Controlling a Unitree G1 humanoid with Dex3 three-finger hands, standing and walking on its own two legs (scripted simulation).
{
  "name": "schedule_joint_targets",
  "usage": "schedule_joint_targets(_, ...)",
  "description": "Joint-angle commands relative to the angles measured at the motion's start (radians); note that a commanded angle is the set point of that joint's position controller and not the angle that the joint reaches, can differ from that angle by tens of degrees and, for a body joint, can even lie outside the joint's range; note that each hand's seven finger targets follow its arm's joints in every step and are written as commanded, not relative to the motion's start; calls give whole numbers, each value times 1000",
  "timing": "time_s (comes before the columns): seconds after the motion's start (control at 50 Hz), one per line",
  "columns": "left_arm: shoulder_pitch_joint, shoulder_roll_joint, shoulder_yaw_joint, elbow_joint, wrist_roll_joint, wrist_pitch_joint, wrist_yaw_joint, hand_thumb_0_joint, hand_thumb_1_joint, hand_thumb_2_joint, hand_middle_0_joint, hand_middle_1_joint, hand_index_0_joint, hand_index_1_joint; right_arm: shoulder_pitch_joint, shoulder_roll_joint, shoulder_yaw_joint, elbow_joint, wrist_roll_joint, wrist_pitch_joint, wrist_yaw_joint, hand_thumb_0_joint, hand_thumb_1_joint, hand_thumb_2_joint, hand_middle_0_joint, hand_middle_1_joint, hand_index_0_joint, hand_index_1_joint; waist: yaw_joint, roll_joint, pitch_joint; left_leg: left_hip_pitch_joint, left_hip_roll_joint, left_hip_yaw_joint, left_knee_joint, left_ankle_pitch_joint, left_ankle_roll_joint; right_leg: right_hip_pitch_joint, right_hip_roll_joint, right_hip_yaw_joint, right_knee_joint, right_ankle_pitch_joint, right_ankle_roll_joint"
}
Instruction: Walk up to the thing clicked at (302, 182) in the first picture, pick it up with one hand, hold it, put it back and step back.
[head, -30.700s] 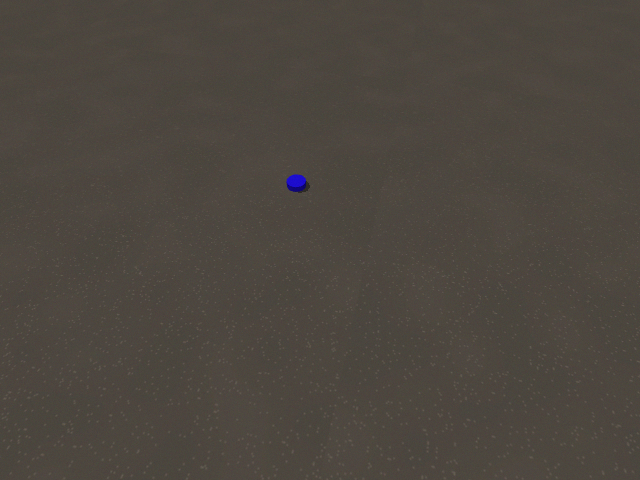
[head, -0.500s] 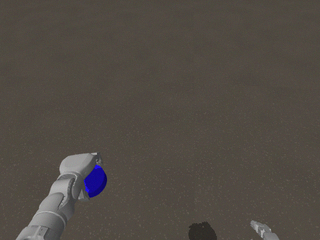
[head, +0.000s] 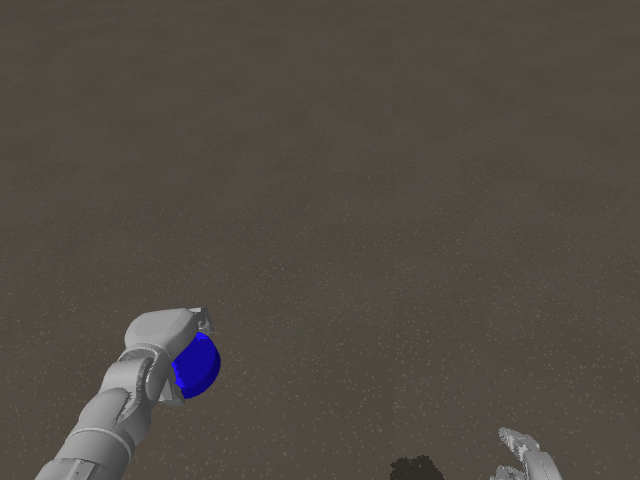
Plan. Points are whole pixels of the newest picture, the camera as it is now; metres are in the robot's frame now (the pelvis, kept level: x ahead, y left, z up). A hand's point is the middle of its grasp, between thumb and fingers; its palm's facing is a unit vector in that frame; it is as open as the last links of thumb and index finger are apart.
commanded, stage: hold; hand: left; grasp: from above
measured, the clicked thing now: (186, 364) +0.30 +0.22 -0.08
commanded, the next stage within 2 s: crouch in 0.70 s
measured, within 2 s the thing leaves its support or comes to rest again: neither
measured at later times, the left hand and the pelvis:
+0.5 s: hand (170, 362) +0.29 +0.23 -0.04, palm faces -0.44 -0.06 -0.89, open 11.5 cm; pelvis +0.00 +0.00 +0.00, yaw +0 degrees
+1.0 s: hand (172, 366) +0.29 +0.23 -0.05, palm faces -0.45 -0.06 -0.89, open 11.5 cm; pelvis +0.00 +0.00 +0.00, yaw +0 degrees
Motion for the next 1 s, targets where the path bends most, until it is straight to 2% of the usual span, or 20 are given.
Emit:
schedule_joint_targets(0.0,-332,214,103,-201,0,-2,38,0,496,925,-813,-966,-853,-926,-88,-123,-39,-140,-1,-45,-8,0,-896,-898,200,300,200,300,1,-41,-228,174,-27,-4,-61,145,17,15,34,-11,-94,156,-16)
schedule_joint_targets(0.06,-287,200,96,-193,-8,0,29,0,502,949,-842,-939,-869,-912,-94,-125,-40,-148,3,-42,-9,0,-898,-900,200,300,200,300,10,-61,-211,169,-26,-8,-70,137,16,24,35,-15,-100,143,-18)
schedule_joint_targets(0.14,-360,230,104,-223,4,-11,27,0,464,945,-825,-926,-849,-903,-96,-122,-37,-145,2,-40,-12,0,-905,-902,199,300,200,300,7,-32,-222,181,-29,-6,-72,147,17,22,31,-12,-102,158,-18)
schedule_joint_targets(0.18,-325,236,127,-211,2,-10,31,0,454,953,-819,-925,-841,-904,-94,-119,-37,-142,1,-38,-12,0,-904,-902,199,300,200,300,13,-43,-235,189,-32,-3,-68,157,20,33,28,-10,-107,170,-13)
schedule_joint_targets(0.24,-351,194,81,-201,2,-13,30,0,469,954,-832,-920,-853,-899,-94,-120,-36,-139,1,-39,-12,0,-903,-902,199,300,199,300,-7,-47,-221,194,-28,-7,-70,164,17,15,32,-12,-102,177,-16)
schedule_joint_targets(0.28,-314,229,123,-179,5,-14,37,0,451,945,-819,-923,-840,-902,-88,-121,-41,-135,0,-36,-12,0,-904,-902,199,300,199,300,9,-45,-229,191,-31,-6,-70,175,17,31,30,-16,-103,185,-16)
schedule_joint_targets(0.32,-368,228,102,-226,6,-18,36,0,464,979,-839,-926,-855,-911,-100,-117,-39,-138,0,-35,-12,0,-906,-903,199,300,199,300,7,-27,-254,208,-33,-5,-69,187,16,40,29,-14,-104,197,-15)
schedule_joint_targets(0.36,-342,232,120,-206,6,-12,42,0,456,981,-848,-899,-857,-891,-93,-121,-42,-133,0,-34,-11,0,-907,-903,199,300,199,300,10,-19,-253,212,-31,-5,-70,202,14,43,30,-14,-102,210,-17)
schedule_joint_targets(0.42,-344,196,81,-175,2,-12,42,0,448,964,-824,-923,-841,-907,-91,-122,-41,-130,0,-33,-11,0,-905,-902,199,300,199,300,-5,-48,-216,201,-24,-13,-79,180,13,24,36,-22,-105,186,-20)
schedule_joint_targets(0.46,-350,231,117,-186,5,-15,45,0,436,970,-819,-917,-833,-904,-88,-121,-43,-131,0,-33,-11,0,-906,-903,199,300,199,300,10,-20,-228,195,-31,-6,-79,168,13,27,30,-18,-112,174,-21)
schedule_joint_targets(0.5,-334,206,94,-216,2,-15,40,0,442,981,-823,-921,-837,-908,-94,-118,-44,-138,-1,-33,-8,0,-905,-902,199,300,200,300,17,-16,-243,203,-28,-9,-82,182,10,44,32,-22,-108,181,-24)
schedule_joint_targets(0.6,-339,224,107,-190,8,-16,42,0,444,990,-834,-912,-843,-904,-82,-125,-46,-135,1,-30,-9,0,-905,-903,199,300,199,300,4,-30,-227,199,-24,-14,-82,188,10,34,34,-23,-105,190,-24)
schedule_joint_targets(0.62,-347,233,114,-213,6,-20,43,0,448,974,-829,-923,-843,-910,-86,-123,-45,-136,1,-30,-9,0,-908,-904,199,300,199,300,16,-9,-238,205,-24,-15,-86,190,7,37,35,-25,-103,185,-28)
schedule_joint_targets(0.66,-324,202,98,-187,10,-14,46,0,432,972,-820,-911,-833,-899,-84,-122,-45,-136,0,-29,-9,0,-905,-903,199,300,199,300,1,-38,-240,216,-25,-13,-80,198,11,33,34,-23,-106,197,-24)
schedule_joint_targets(0.7,-389,225,105,-234,7,-20,50,0,444,972,-829,-911,-842,-898,-82,-125,-48,-130,1,-30,-10,0,-907,-903,199,300,199,300,0,-12,-264,229,-27,-11,-75,217,11,38,32,-20,-102,222,-22)
schedule_joint_targets(0.76,-343,212,105,-211,9,-15,54,0,439,997,-830,-920,-841,-910,-75,-124,-47,-129,0,-30,-8,0,-906,-903,199,300,200,300,9,-28,-260,221,-29,-8,-72,219,13,47,30,-20,-106,224,-20)
schedule_joint_targets(0.78,-350,197,89,-207,8,-11,54,0,493,917,-812,-995,-867,-939,-79,-121,-47,-127,0,-30,-8,0,-923,-913,200,301,201,301,6,-22,-263,226,-27,-9,-75,226,11,45,32,-23,-103,229,-22)
schedule_joint_targets(0.82,-313,197,95,-182,3,-6,54,0,380,930,-748,-926,-774,-902,-86,-128,-47,-132,0,-28,-8,0,-885,-898,200,300,201,300,13,-33,-227,209,-24,-13,-82,215,8,39,34,-28,-107,211,-24)
schedule_joint_targets(0.92,-287,178,87,-116,20,-18,72,0,342,912,-738,-895,-757,-878,-79,-122,-46,-133,-2,-22,-5,0,-890,-900,200,300,200,300,-7,-80,-173,164,-31,-11,-71,162,14,-2,28,-22,-110,168,-21)
schedule_joint_targets(0.98,-286,165,90,-38,44,-39,117,0,335,908,-742,-872,-757,-859,-60,-122,-48,-118,-12,-17,0,0,-889,-899,200,300,200,300,-19,-103,-160,119,-35,-14,-40,142,14,-38,25,-25,-80,153,-21)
